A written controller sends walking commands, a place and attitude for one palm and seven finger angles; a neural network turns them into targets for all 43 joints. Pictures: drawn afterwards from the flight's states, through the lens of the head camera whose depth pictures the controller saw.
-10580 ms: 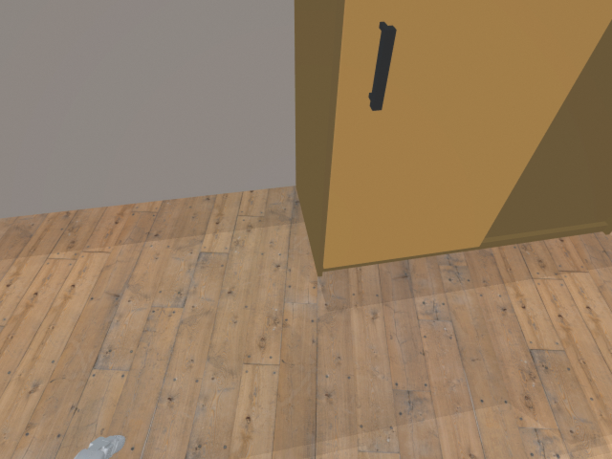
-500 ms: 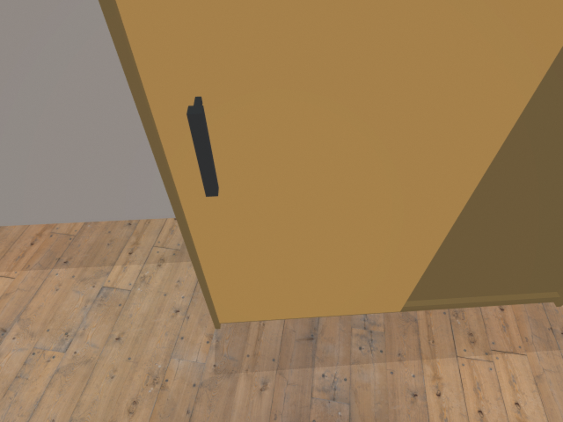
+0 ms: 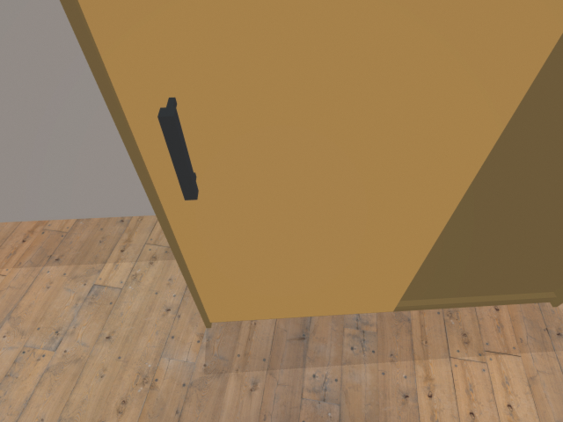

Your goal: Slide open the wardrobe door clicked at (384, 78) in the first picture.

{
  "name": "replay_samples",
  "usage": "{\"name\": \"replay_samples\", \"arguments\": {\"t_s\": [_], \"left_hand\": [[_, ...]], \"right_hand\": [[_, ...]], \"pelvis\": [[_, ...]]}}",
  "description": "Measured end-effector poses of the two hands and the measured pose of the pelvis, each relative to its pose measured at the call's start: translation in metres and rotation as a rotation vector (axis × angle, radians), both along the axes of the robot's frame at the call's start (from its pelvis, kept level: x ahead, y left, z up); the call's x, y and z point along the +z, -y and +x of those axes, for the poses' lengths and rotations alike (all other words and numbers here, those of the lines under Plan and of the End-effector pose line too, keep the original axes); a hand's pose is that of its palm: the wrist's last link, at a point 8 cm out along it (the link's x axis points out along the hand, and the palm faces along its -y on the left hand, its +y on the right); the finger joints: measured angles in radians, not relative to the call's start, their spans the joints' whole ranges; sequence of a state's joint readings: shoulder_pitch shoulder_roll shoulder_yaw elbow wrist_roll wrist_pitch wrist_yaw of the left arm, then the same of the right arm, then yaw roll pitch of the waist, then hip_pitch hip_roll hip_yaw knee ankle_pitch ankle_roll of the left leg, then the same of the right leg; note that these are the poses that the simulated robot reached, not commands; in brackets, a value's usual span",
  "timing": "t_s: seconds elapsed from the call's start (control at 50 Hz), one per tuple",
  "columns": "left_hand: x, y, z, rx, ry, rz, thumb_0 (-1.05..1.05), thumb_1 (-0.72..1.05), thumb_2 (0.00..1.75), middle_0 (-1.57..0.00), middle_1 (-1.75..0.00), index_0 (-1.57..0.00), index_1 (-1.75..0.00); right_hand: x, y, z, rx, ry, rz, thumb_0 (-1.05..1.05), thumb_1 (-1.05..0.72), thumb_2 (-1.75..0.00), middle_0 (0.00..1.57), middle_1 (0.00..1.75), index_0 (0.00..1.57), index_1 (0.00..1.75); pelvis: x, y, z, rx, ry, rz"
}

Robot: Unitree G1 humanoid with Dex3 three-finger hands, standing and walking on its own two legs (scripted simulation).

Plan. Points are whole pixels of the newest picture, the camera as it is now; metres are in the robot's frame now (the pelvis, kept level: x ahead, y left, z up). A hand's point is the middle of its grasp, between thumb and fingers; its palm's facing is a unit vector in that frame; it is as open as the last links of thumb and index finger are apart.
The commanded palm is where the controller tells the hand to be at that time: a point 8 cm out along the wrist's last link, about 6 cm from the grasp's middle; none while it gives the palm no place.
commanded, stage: look again from close up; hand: left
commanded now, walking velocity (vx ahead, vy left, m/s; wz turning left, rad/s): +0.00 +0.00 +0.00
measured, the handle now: (182, 151) +0.51 +0.20 +0.09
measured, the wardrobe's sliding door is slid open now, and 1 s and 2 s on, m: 0.00 0.00 0.00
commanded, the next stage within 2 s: shuffle to correct the standing spot in 0.84 s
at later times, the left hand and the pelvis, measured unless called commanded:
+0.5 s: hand out of the picture -0.01 +0.16 -0.17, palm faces +0.04 -0.98 -0.19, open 7.3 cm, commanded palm none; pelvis -0.02 -0.02 +0.00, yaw +1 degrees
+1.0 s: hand out of the picture -0.03 +0.15 -0.17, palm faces +0.05 -0.98 -0.19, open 7.3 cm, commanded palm none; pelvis -0.03 -0.02 +0.00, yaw +1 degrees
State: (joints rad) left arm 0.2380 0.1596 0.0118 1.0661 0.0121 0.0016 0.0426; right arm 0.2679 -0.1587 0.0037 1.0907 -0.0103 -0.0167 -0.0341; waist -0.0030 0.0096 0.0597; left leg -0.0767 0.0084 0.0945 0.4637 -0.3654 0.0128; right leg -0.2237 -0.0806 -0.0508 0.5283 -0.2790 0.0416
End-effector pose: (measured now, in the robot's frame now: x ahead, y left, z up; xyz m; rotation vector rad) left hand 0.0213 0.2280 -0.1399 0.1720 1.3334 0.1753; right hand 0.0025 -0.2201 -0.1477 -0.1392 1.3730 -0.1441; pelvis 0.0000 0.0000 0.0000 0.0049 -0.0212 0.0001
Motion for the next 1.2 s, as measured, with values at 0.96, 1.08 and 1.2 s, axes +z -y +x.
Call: {"name": "replay_samples", "arguments": {"t_s": [0.96,1.08,1.2], "left_hand": [[-0.002,0.024,-0.053,0.028,-0.044,-0.038,0.0,0.91,0.9,-0.2,-0.3,-0.2,-0.3],[-0.006,0.025,-0.055,0.046,-0.044,-0.045,0.0,0.91,0.9,-0.2,-0.3,-0.2,-0.3],[-0.016,0.018,-0.063,0.123,-0.042,-0.067,0.0,0.91,0.9,-0.2,-0.3,-0.2,-0.3]], "right_hand": [[0.008,0.008,-0.045,0.001,-0.052,0.014,0.01,-0.91,-0.9,0.2,0.29,0.2,0.3],[0.004,0.008,-0.045,0.013,-0.065,0.019,0.0,-0.91,-0.9,0.2,0.29,0.2,0.3],[0.005,0.005,-0.036,0.053,-0.111,-0.007,0.01,-0.91,-0.9,0.2,0.29,0.2,0.3]], "pelvis": [[0.005,0.017,-0.028,0.009,0.009,-0.002],[0.001,0.017,-0.024,0.022,0.006,-0.003],[-0.005,0.006,-0.012,0.072,-0.014,-0.026]]}}
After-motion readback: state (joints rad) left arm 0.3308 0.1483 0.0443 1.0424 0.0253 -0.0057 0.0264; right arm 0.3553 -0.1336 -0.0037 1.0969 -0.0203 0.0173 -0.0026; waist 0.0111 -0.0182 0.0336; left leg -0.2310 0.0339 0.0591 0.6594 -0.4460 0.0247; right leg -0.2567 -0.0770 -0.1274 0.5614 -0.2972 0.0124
